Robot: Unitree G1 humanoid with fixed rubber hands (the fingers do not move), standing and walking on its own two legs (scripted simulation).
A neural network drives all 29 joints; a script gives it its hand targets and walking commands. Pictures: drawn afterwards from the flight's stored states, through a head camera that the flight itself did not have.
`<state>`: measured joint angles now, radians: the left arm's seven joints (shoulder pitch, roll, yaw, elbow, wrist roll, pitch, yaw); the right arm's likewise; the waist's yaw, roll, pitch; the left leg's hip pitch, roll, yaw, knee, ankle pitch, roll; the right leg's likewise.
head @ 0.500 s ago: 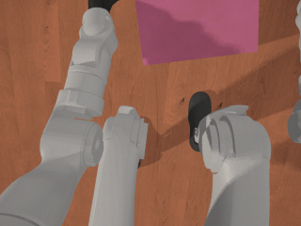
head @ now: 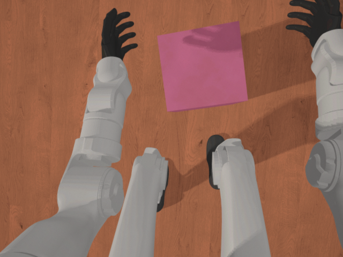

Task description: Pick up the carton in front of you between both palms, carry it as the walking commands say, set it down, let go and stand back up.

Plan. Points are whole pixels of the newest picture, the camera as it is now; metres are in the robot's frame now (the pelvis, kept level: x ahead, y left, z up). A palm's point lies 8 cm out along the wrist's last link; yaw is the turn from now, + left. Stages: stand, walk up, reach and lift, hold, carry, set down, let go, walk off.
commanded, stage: set down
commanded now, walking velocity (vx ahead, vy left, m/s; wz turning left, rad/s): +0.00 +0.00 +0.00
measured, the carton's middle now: (200, 76) +0.49 -0.08 -0.38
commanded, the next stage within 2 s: let go in 0.38 s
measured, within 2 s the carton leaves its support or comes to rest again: neither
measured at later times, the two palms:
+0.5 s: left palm (71, 31) +0.50 +0.09 +0.03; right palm out of the picture +0.49 -0.31 +0.02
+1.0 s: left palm out of the picture +0.36 +0.17 +0.16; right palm out of the picture +0.32 -0.28 +0.14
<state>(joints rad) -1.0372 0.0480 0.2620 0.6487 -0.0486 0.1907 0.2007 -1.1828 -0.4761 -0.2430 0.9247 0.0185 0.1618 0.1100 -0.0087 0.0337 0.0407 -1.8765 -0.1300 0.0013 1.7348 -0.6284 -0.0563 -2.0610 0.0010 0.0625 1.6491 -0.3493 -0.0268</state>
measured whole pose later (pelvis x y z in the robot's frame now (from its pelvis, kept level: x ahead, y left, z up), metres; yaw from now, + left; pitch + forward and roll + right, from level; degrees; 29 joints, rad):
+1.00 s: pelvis +0.10 -0.01 +0.24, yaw -7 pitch +19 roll +1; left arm -0.06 0.15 0.10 0.51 0.00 0.02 -0.05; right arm -0.09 -0.24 -0.12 0.52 -0.02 0.03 0.04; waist 0.02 0.04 -0.01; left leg -0.63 -0.03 -0.08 0.71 -0.41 -0.02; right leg -0.79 0.04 0.03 0.68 -0.21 -0.03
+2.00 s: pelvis +0.14 +0.01 +0.26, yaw -6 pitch +0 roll -1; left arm 0.16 0.32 0.04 0.76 0.04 0.01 0.01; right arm 0.24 -0.35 -0.06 0.63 -0.04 0.03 -0.01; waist 0.00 0.03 0.00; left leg -0.12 -0.04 -0.10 0.53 -0.42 0.02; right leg -0.29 0.03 0.01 0.55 -0.27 -0.01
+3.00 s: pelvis +0.12 +0.00 +0.27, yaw -5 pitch -3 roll +0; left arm 0.12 0.36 0.02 1.02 0.02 -0.01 0.01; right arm 0.22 -0.38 -0.01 0.87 -0.02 0.00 -0.02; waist 0.01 0.02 0.03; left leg -0.04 -0.04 -0.11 0.41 -0.32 0.01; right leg -0.20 0.02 0.00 0.42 -0.18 -0.01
